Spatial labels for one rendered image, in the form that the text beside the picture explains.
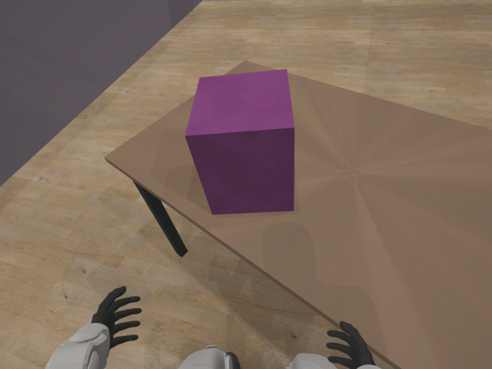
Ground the carton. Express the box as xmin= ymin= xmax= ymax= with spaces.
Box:
xmin=185 ymin=69 xmax=294 ymax=214

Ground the robot right hand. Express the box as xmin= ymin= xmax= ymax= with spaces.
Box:
xmin=326 ymin=321 xmax=376 ymax=369

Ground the left robot forearm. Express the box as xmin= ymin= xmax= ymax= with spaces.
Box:
xmin=45 ymin=323 xmax=110 ymax=369

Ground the robot left shin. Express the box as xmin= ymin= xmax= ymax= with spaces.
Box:
xmin=205 ymin=345 xmax=224 ymax=353

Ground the robot left thigh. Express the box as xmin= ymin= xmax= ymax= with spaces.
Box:
xmin=178 ymin=348 xmax=233 ymax=369

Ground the table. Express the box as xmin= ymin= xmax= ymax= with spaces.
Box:
xmin=104 ymin=61 xmax=492 ymax=369

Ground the robot left hand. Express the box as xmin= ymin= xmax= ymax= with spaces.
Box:
xmin=91 ymin=286 xmax=141 ymax=350

